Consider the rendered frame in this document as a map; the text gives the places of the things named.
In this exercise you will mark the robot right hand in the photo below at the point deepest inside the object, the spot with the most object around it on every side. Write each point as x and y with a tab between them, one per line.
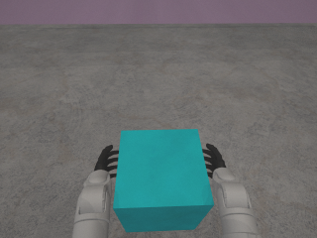
216	159

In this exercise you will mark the robot left hand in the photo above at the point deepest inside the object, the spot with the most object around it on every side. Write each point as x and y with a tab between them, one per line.
103	161

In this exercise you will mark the right robot forearm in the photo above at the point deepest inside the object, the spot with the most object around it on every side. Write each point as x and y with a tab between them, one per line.
234	206

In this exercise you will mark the carton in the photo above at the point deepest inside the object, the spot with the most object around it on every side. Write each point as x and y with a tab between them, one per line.
161	181

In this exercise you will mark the left robot forearm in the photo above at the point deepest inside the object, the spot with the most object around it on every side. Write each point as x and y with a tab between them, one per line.
92	213

